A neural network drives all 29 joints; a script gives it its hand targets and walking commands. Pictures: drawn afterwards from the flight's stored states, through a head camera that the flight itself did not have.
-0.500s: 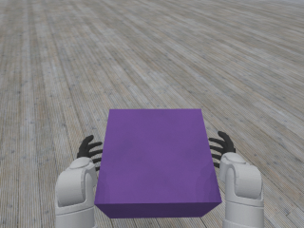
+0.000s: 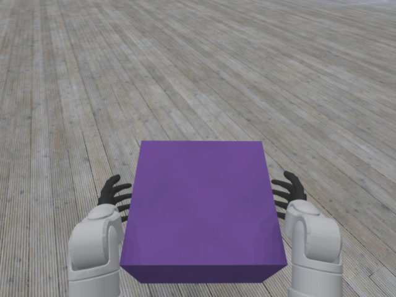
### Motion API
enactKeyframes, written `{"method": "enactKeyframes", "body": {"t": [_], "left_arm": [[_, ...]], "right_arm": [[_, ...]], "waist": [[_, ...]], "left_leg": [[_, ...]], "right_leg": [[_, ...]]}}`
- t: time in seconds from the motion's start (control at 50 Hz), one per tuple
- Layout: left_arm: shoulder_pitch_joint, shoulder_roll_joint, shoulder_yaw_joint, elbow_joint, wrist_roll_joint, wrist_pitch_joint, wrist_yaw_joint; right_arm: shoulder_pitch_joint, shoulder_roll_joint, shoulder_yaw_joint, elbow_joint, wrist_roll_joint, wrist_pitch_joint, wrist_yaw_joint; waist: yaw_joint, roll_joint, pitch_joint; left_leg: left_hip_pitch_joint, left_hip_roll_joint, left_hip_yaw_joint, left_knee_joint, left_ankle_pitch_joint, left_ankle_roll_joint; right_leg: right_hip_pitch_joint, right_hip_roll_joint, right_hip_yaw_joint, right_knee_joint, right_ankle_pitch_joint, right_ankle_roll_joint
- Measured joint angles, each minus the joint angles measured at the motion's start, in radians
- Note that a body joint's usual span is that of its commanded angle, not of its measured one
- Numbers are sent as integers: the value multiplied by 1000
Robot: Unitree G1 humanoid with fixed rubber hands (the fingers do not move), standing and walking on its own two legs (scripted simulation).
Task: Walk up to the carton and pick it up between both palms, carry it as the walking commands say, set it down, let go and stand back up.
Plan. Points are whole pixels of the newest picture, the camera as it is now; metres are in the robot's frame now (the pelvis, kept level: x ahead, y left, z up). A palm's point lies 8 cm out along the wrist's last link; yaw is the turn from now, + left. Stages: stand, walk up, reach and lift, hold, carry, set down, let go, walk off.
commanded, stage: carry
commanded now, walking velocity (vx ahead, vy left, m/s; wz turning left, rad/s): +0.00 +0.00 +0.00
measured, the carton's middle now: (201, 212) +0.32 -0.01 +0.01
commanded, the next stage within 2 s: hold in 1.78 s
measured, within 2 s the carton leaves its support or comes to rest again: neither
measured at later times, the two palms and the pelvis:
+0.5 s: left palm (119, 209) +0.28 +0.16 +0.08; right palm (297, 208) +0.27 -0.19 +0.08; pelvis +0.01 -0.01 +0.00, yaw +0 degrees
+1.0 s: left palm (121, 201) +0.31 +0.16 +0.06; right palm (286, 199) +0.31 -0.19 +0.06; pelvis +0.04 -0.01 +0.00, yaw +0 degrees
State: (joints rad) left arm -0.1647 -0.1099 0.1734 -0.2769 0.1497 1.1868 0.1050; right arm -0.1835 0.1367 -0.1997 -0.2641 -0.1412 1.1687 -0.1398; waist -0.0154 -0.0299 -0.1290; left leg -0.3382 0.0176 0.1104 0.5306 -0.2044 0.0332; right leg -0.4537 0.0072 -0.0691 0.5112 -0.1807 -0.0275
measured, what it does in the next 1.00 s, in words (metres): steps on the spot: right foot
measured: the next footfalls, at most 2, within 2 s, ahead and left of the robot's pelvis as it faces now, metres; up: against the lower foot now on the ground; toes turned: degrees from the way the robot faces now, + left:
right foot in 0.04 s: +0.14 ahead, -0.10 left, +0.00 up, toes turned -2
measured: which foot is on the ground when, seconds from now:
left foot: down 0.00-1.00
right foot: up 0.00-0.02, down 0.04-1.00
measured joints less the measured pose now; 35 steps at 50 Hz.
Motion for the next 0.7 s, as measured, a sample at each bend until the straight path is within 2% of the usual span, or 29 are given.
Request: {"method": "enactKeyframes", "body": {"t": [0.04, 0.1, 0.18, 0.36, 0.5, 0.7], "left_arm": [[-10, 4, 3, 8, 4, -1, -7], [-23, 5, 5, 20, 5, 4, -4], [-24, -1, 2, 37, 2, -1, 6], [-16, -11, 2, 35, 10, -30, -8], [-17, -17, 8, 79, 31, -79, -22], [-14, -17, 16, 129, 39, -151, -32]], "right_arm": [[0, 1, 1, 3, -2, -5, 3], [-7, -1, -6, 25, -14, -13, 22], [0, -5, -11, 36, -26, -18, 35], [8, -4, -12, 17, -30, -29, 38], [2, -4, -21, 67, -52, -74, 66], [1, -3, -20, 118, -65, -141, 73]], "waist": [[9, -7, -6], [24, -9, 1], [34, 10, 9], [19, 22, 15], [11, 17, 12], [14, 20, 16]], "left_leg": [[-4, -4, 4, 12, -9, -3], [1, -4, 8, 18, -23, -8], [2, 6, 0, 10, -17, -14], [-14, 17, -7, 9, -16, -19], [-12, 15, -8, 8, -24, -21], [0, 13, -11, 7, -39, -23]], "right_leg": [[20, -10, 16, 15, 7, -5], [33, -12, 17, -9, 93, -15], [46, -1, 9, -36, 93, -22], [41, 10, 1, -60, 105, -29], [37, 8, 0, -47, 89, -29], [44, 7, -3, -34, 66, -29]]}}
